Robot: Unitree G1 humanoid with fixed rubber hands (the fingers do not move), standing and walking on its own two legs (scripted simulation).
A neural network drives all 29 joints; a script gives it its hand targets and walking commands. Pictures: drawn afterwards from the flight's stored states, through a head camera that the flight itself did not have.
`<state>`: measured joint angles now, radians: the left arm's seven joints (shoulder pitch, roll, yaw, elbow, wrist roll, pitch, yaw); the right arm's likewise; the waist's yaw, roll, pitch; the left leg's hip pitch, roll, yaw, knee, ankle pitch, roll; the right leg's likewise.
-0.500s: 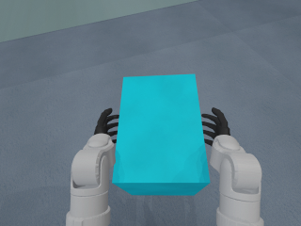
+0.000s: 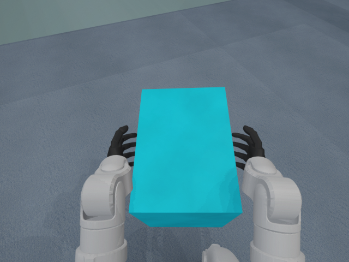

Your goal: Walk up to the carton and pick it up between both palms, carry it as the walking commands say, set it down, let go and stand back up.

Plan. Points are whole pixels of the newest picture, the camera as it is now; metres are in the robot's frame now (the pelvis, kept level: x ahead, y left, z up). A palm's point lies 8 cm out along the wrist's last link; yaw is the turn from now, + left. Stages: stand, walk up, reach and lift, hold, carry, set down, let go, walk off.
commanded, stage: carry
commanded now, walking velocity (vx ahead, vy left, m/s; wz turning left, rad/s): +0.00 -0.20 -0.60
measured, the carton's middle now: (184, 162) +0.34 -0.01 +0.01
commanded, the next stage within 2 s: none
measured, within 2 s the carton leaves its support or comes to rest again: neither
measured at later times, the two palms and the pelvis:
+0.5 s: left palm (219, 162) +0.30 -0.08 +0.08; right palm out of the picture +0.24 -0.34 +0.09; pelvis -0.01 -0.14 +0.00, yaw -13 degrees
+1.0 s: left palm out of the picture +0.23 -0.37 +0.08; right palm out of the picture +0.10 -0.61 +0.06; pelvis -0.08 -0.35 -0.01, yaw -27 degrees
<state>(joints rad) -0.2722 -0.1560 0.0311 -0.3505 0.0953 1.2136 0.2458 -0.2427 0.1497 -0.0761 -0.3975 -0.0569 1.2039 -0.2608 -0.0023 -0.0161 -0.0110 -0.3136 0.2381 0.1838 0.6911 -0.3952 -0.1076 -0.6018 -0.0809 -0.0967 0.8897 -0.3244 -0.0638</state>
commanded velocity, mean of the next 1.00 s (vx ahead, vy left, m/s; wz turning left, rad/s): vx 0.00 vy -0.20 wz -0.60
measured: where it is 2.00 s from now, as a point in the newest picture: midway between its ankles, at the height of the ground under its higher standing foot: outside the picture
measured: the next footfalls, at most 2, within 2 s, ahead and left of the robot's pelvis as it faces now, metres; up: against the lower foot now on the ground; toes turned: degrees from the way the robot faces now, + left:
right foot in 0.04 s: +0.13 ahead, -0.14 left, +0.00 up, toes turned -7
left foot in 0.42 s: +0.04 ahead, -0.05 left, +0.00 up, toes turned -2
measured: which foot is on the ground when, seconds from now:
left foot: down 0.00-0.04, up 0.06-0.40, down 0.42-0.82, up 0.84-1.00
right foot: up 0.00-0.02, down 0.04-0.44, up 0.46-0.80, down 0.82-1.00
